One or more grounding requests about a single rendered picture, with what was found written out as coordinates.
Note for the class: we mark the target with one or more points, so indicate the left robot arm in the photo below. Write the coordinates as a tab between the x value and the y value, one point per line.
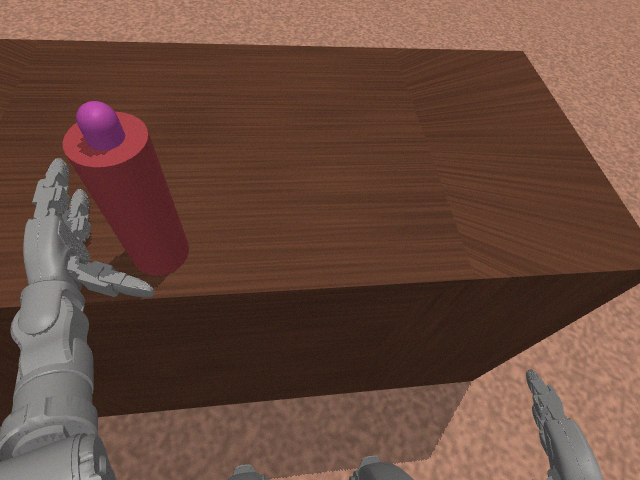
52	431

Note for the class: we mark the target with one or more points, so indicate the bottle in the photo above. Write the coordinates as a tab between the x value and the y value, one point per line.
114	156

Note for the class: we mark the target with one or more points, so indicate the left robot hand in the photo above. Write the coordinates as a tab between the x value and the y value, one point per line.
53	246

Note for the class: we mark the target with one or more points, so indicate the right robot hand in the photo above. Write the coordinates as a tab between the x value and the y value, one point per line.
569	453

